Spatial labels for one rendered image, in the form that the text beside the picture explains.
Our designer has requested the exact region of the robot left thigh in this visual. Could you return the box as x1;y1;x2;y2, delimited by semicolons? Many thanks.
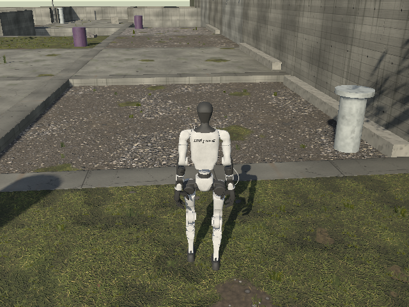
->
183;178;196;223

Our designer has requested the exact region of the right robot hand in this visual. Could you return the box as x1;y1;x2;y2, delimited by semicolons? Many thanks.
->
220;189;236;208

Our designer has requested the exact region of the right robot forearm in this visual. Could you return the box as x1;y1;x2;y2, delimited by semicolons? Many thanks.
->
224;157;235;190

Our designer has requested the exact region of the robot left upper arm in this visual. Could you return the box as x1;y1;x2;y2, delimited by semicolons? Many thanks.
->
178;129;191;166

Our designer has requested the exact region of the robot right upper arm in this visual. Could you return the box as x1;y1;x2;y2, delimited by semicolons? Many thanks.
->
218;129;231;166

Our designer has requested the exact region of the left robot forearm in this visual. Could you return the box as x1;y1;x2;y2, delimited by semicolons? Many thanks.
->
174;157;185;191

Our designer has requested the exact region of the left robot hand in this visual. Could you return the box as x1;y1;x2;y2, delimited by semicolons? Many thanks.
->
174;190;189;209

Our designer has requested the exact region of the left robot foot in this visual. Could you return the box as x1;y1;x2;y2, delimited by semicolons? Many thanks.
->
187;246;196;262

